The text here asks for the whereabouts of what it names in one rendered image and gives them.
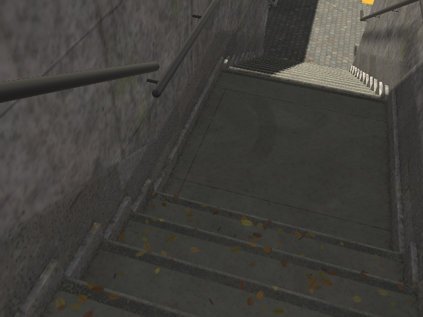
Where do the stairs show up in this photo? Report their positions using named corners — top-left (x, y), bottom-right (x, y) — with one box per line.
top-left (228, 55), bottom-right (381, 99)
top-left (42, 190), bottom-right (419, 317)

